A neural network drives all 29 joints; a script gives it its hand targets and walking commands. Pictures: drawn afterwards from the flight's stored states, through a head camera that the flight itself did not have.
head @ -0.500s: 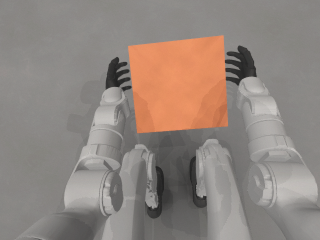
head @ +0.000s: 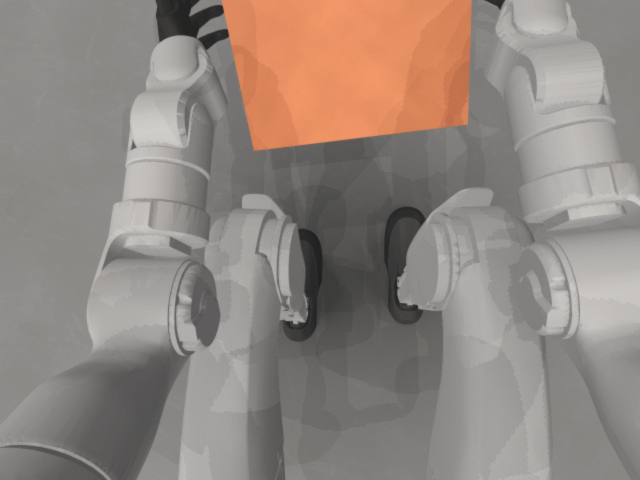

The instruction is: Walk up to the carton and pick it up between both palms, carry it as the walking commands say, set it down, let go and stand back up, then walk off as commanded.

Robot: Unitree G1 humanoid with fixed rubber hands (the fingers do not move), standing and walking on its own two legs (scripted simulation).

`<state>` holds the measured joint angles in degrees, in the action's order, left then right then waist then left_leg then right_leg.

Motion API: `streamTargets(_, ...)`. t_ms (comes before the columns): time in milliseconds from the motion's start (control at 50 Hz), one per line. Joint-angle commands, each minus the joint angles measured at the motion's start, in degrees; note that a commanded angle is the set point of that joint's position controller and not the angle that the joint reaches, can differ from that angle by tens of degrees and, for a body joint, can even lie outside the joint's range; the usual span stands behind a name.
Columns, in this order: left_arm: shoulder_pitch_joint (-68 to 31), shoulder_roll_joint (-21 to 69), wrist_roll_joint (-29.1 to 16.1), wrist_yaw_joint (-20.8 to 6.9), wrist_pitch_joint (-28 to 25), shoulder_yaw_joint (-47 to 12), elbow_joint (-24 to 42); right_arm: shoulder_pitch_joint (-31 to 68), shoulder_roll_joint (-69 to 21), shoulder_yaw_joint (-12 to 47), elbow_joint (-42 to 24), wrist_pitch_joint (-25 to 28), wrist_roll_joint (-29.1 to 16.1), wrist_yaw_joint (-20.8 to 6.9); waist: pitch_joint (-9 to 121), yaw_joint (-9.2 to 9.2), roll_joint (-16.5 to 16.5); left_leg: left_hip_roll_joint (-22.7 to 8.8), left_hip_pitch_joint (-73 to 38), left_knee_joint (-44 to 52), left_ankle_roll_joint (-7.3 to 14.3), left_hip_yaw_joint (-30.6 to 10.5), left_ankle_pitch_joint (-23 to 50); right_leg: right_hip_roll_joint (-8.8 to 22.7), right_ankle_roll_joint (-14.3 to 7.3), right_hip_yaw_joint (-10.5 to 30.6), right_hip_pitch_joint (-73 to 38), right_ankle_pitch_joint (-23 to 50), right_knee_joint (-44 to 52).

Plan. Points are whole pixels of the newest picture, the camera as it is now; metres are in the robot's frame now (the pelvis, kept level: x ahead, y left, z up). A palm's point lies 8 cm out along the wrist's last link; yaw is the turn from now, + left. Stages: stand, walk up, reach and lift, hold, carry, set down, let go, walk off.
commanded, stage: set down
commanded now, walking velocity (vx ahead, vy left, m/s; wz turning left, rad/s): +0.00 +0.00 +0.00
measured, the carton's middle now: (346, 26) +0.55 -0.01 -0.22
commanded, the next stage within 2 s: none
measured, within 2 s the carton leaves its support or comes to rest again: neither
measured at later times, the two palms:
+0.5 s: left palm (211, 31) +0.54 +0.14 -0.18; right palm out of the picture +0.56 -0.18 -0.18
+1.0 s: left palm (217, 27) +0.56 +0.15 -0.23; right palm out of the picture +0.58 -0.17 -0.23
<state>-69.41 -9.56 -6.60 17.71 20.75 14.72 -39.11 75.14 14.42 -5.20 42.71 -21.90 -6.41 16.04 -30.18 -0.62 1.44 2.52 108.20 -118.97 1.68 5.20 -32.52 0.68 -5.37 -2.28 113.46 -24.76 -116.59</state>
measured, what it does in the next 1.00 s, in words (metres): lowers itself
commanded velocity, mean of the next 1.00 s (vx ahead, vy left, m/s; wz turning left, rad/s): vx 0.00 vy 0.00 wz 0.00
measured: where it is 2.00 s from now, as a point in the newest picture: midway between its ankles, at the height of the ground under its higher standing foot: (352, 294)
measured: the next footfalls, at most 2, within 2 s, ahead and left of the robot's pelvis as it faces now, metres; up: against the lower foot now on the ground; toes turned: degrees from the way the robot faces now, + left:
none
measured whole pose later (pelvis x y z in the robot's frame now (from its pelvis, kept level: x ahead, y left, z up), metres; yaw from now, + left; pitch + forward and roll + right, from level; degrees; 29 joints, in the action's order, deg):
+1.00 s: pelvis +0.02 +0.01 -0.07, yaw +1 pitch +28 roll +2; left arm -86.4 -16.5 -16.3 11.9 10.3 2.3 -63.7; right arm 92.9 23.9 3.7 73.4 -6.2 -17.4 8.9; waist -30.0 -0.2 2.3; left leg 3.4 125.7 -130.3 2.4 6.0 -32.8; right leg 2.3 -5.1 -2.6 130.3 -25.3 -127.5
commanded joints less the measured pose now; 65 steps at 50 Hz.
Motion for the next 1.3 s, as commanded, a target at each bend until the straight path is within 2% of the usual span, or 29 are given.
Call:
streamTargets(0, -53.53, 47.95, -9.28, -21.54, -6.78, -29.86, 16.45, 44.27, -60.14, 24.13, -17.42, 5.98, -9.37, -17.39, 132.23, 2.85, -3.63, 6.15, -22.23, 13.08, 1.67, -3.66, 10.63, -6.57, 2.90, 7.83, -60.86, 12.23, 9.29)
streamTargets(120, -53.89, 47.72, -5.52, -21.67, -8.73, -22.33, 7.40, 45.53, -56.52, 18.72, -6.17, 8.52, -6.56, -19.49, 118.78, 2.85, -4.51, 5.88, -18.86, 12.62, 1.40, -3.75, 7.35, -6.47, 2.91, 6.52, -51.98, 7.74, 9.41)
streamTargets(140, -54.24, 46.17, -6.31, -21.80, -9.76, -24.18, 11.32, 43.99, -61.44, 21.39, -5.87, 8.25, -9.19, -19.58, 125.30, 7.25, -5.66, 5.68, -18.86, 11.51, 1.86, -2.36, 10.33, -6.79, 2.99, 7.27, -56.75, 12.93, 7.45)
streamTargets(180, -52.65, 48.22, -7.15, -22.02, -9.10, -24.90, 7.25, 45.41, -57.13, 21.44, -7.55, 9.62, -9.18, -19.26, 125.95, 3.78, -3.58, 5.79, -18.53, 10.21, 1.12, -2.67, 12.82, -6.47, 2.58, 7.47, -58.75, 16.31, 6.14)
streamTargets(200, -49.66, 47.73, -5.38, -22.03, -8.87, -23.98, 5.85, 44.06, -57.38, 19.62, -5.22, 9.35, -8.05, -19.70, 122.72, 5.50, -5.05, 5.79, -17.44, 11.48, 0.95, -2.83, 13.07, -6.66, 3.39, 5.84, -54.75, 17.15, 6.06)
streamTargets(320, -53.23, 45.92, -9.53, -21.13, -10.66, -27.67, 9.74, 41.14, -55.62, 18.31, -3.96, 11.50, -9.06, -18.84, 123.07, 0.53, -3.26, 6.25, -20.05, 8.76, 1.04, -3.21, 14.39, -6.54, 2.71, 4.94, -53.01, 18.96, 4.20)
streamTargets(340, -56.32, 44.38, -10.17, -21.14, -10.94, -29.26, 13.91, 40.88, -58.08, 20.84, -5.15, 10.96, -11.04, -18.75, 126.09, 3.23, -4.85, 6.13, -19.05, 8.13, 0.94, -2.50, 15.86, -6.57, 3.00, 5.38, -55.52, 22.19, 3.26)
streamTargets(380, -53.31, 46.83, -9.89, -20.85, -10.49, -28.54, 8.26, 42.97, -53.36, 19.74, -3.56, 12.38, -10.74, -19.28, 123.54, 1.53, -1.99, 5.99, -19.63, 7.95, 0.30, -2.81, 15.97, -6.72, 2.70, 4.96, -54.53, 21.95, 2.48)
streamTargets(420, -58.02, 42.31, -8.97, -20.08, -12.29, -27.05, 13.89, 41.96, -55.92, 19.35, -1.30, 12.24, -12.38, -19.39, 118.54, 3.21, -2.91, 6.03, -18.94, 7.49, 0.47, -2.56, 17.50, -7.01, 3.65, 5.13, -50.99, 22.59, 2.13)
streamTargets(460, -50.67, 46.19, -8.74, -20.25, -12.26, -26.01, 6.31, 42.09, -54.75, 20.24, 0.73, 13.25, -12.87, -20.33, 117.47, 5.02, -1.97, 5.77, -20.09, 6.84, 0.33, -2.54, 17.84, -6.82, 2.83, 5.23, -49.51, 21.21, 1.72)
streamTargets(500, -53.56, 47.86, -10.56, -20.36, -12.63, -28.69, 7.96, 44.98, -50.99, 20.04, -4.55, 15.17, -13.61, -20.33, 119.07, 1.75, -0.40, 5.91, -22.99, 5.91, -0.26, -3.34, 21.95, -6.75, 1.89, 4.24, -45.78, 23.12, 0.15)
streamTargets(540, -51.23, 45.04, -10.52, -19.37, -13.00, -27.27, 7.77, 48.36, -50.21, 23.79, -7.92, 15.51, -16.53, -19.40, 122.75, 5.59, -3.94, 5.78, -20.03, 4.83, 0.56, -2.62, 21.14, -6.03, 2.65, 5.99, -55.13, 26.78, -1.08)
streamTargets(560, -52.59, 43.70, -11.35, -19.34, -13.85, -28.08, 7.54, 42.91, -52.28, 21.48, 1.58, 15.13, -14.72, -19.50, 117.90, 2.70, -6.80, 5.78, -16.78, 6.15, 0.36, -3.83, 20.59, -6.27, 3.31, 3.82, -52.19, 27.90, -1.64)
streamTargets(600, -57.03, 45.56, -12.76, -18.92, -14.70, -28.45, 8.70, 45.41, -49.78, 20.37, 0.02, 16.33, -14.29, -19.38, 114.91, -0.02, -4.19, 6.04, -20.86, 4.92, 0.07, -4.27, 20.83, -6.48, 3.06, 3.76, -46.96, 23.77, -1.29)
streamTargets(660, -49.83, 45.75, -11.78, -20.09, -14.18, -27.33, -1.79, 41.10, -50.22, 19.29, 5.48, 16.80, -12.79, -20.09, 103.55, -0.55, -4.77, 5.66, -15.52, 4.99, 0.66, -4.39, 18.04, -5.71, 2.90, 3.62, -41.57, 20.86, -0.62)
streamTargets(740, -55.59, 45.63, -13.89, -19.02, -15.55, -28.98, 4.36, 49.66, -46.33, 21.84, 0.44, 18.11, -15.96, -20.68, 111.63, 1.38, -4.61, 5.93, -22.94, 2.97, 0.30, -5.09, 24.08, -5.73, 2.06, 2.86, -40.72, 23.29, -4.21)
streamTargets(760, -57.12, 45.28, -14.74, -19.08, -16.07, -29.01, 4.77, 48.19, -46.40, 20.71, 0.67, 18.20, -14.85, -20.20, 110.65, -0.92, -4.69, 6.23, -20.35, 2.30, 0.03, -4.59, 23.94, -5.56, 2.51, 3.20, -42.59, 25.20, -3.71)
streamTargets(820, -55.35, 44.31, -14.26, -19.82, -15.44, -25.49, -2.31, 47.94, -45.88, 18.58, 8.75, 18.50, -14.22, -20.31, 97.93, 0.75, -7.50, 5.80, -10.98, 2.42, 0.57, -4.75, 16.44, -4.86, 2.61, 4.20, -39.82, 20.68, -3.06)
streamTargets(860, -59.87, 44.32, -14.63, -19.98, -15.90, -27.14, 1.22, 50.00, -44.65, 18.25, 4.22, 18.60, -14.82, -20.98, 101.84, -1.58, -3.80, 5.18, -16.67, 1.72, 0.32, -4.24, 19.24, -5.43, 2.58, 3.53, -37.44, 20.84, -3.48)
streamTargets(900, -60.37, 42.73, -14.69, -20.40, -15.66, -26.73, -1.66, 46.83, -43.41, 16.38, 16.11, 17.95, -13.22, -21.24, 91.45, -2.33, -4.07, 5.08, -11.41, 2.68, 0.08, -5.48, 15.85, -4.21, 2.34, 3.32, -32.95, 17.78, -4.26)
streamTargets(960, -59.45, 40.39, -11.91, -20.84, -14.82, -23.64, -4.91, 51.82, -42.91, 16.42, 12.48, 18.22, -13.95, -21.49, 92.56, -0.34, -3.59, 5.38, -11.46, 0.82, 0.75, -3.63, 14.80, -4.59, 3.20, 4.18, -34.70, 16.81, -3.66)
streamTargets(1000, -56.04, 44.67, -11.81, -21.78, -13.64, -22.38, -12.51, 49.89, -39.73, 15.92, 14.70, 18.02, -11.66, -21.71, 87.87, -3.28, -4.27, 4.61, -8.05, 1.41, 0.56, -4.38, 10.69, -3.92, 2.53, 3.63, -31.67, 12.49, -3.95)
streamTargets(1040, -57.68, 43.76, -10.90, -22.57, -13.43, -23.17, -9.65, 49.43, -38.16, 13.55, 15.71, 18.27, -11.48, -22.49, 83.35, -3.60, -0.96, 4.33, -7.66, 1.63, -0.07, -4.61, 10.88, -4.27, 2.05, 3.75, -27.53, 11.63, -3.62)
streamTargets(1060, -60.05, 43.42, -11.48, -22.49, -13.73, -24.52, -6.76, 51.61, -40.88, 15.56, 15.55, 17.96, -13.28, -22.49, 85.99, -0.44, -0.89, 4.45, -9.06, 1.76, 0.26, -4.56, 11.03, -4.30, 1.68, 4.26, -28.70, 11.35, -4.52)
streamTargets(1080, -59.19, 43.74, -11.25, -22.66, -13.83, -23.79, -8.76, 51.67, -39.53, 15.37, 15.35, 18.05, -12.71, -22.40, 83.73, -2.67, -0.34, 4.50, -6.93, 0.40, 0.24, -3.94, 11.04, -4.62, 2.01, 4.29, -27.14, 11.59, -4.50)
streamTargets(1140, -57.10, 44.86, -11.72, -23.01, -13.92, -22.69, -8.39, 52.47, -39.66, 17.39, 13.46, 18.68, -13.48, -22.95, 85.07, -1.46, -2.49, 4.73, -7.80, 0.16, 0.29, -4.25, 15.02, -4.25, 2.01, 4.43, -31.61, 16.20, -5.04)
streamTargets(1180, -55.13, 45.43, -10.71, -23.73, -13.56, -22.02, -11.22, 46.86, -41.80, 14.26, 17.89, 17.59, -11.01, -23.66, 78.80, -4.95, -1.72, 4.67, -5.79, 1.11, 0.12, -4.89, 12.24, -4.46, 2.34, 3.35, -28.23, 13.91, -4.46)
streamTargets(1240, -51.23, 45.94, -8.63, -24.57, -13.40, -21.39, -12.05, 44.87, -43.49, 14.57, 16.27, 17.53, -10.89, -24.43, 77.38, -1.43, -1.36, 5.06, -4.39, -0.92, 0.18, -4.71, 16.31, -5.38, 1.38, 4.80, -25.92, 16.78, -6.09)
streamTargets(1280, -53.21, 46.58, -10.84, -24.89, -13.90, -23.78, -7.76, 44.31, -43.19, 16.79, 14.85, 17.42, -11.20, -24.51, 81.95, -3.34, -2.95, 5.42, -5.42, -0.72, -0.21, -4.77, 17.44, -4.69, 1.76, 3.70, -30.39, 19.10, -6.89)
